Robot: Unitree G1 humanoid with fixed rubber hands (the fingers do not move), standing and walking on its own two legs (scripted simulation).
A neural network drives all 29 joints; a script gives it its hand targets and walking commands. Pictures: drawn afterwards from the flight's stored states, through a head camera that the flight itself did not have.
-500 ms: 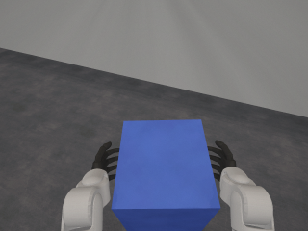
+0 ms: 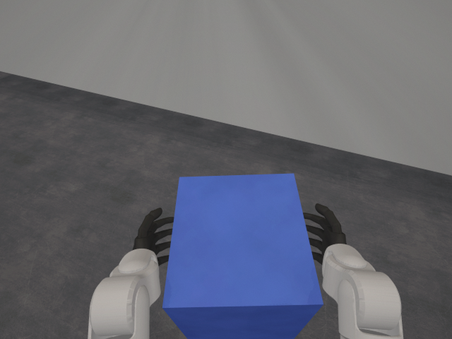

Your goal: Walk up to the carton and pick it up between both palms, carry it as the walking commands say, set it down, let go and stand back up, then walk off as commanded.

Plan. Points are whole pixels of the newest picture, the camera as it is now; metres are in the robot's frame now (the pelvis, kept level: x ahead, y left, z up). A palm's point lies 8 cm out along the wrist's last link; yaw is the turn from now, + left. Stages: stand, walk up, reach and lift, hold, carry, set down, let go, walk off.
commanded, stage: carry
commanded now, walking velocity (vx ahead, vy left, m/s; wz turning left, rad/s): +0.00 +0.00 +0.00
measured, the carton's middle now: (238, 262) +0.27 +0.00 +0.01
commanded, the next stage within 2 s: none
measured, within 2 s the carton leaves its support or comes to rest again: neither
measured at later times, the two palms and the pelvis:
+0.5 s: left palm (157, 245) +0.27 +0.13 +0.08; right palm (329, 240) +0.28 -0.15 +0.08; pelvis +0.01 -0.01 +0.00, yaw +0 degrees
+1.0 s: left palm (153, 242) +0.28 +0.14 +0.07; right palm (321, 237) +0.29 -0.15 +0.07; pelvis +0.02 +0.00 +0.00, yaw +0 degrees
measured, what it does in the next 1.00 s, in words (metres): stands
